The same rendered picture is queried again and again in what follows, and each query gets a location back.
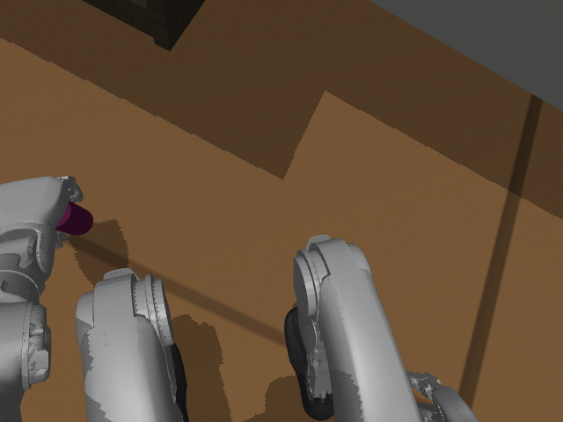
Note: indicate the can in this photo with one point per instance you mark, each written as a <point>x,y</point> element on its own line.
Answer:
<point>75,221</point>

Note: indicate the left robot foot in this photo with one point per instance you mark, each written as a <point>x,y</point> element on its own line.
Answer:
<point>181,383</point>

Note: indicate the left robot arm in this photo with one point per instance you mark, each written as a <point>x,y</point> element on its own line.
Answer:
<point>27,252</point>

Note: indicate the left robot hand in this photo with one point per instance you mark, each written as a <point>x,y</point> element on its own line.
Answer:
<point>42,200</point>

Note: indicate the right robot foot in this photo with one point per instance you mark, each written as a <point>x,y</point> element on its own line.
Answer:
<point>316,408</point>

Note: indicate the bookshelf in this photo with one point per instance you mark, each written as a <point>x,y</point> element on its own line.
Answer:
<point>164,20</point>

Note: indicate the right robot hand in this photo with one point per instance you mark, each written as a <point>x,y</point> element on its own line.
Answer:
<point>448,405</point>

